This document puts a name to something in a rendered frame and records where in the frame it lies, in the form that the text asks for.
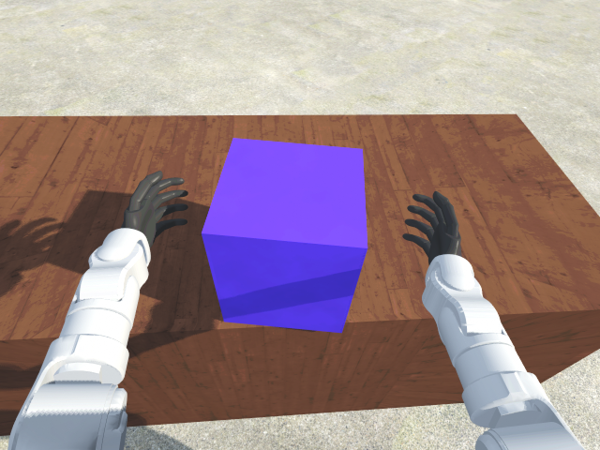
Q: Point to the robot left upper arm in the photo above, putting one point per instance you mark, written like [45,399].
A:
[75,416]

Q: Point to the carton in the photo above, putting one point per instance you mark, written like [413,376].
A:
[286,234]

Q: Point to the robot right upper arm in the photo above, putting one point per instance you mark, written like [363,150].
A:
[542,436]

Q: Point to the left robot hand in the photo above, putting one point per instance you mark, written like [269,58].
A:
[144,213]

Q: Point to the robot left forearm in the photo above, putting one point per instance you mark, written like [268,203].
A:
[92,346]

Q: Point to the robot right forearm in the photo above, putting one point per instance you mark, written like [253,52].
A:
[498,390]

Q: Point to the right robot hand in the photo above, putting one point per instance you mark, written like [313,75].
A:
[443,236]

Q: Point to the pedestal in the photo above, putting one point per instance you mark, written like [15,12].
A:
[532,239]

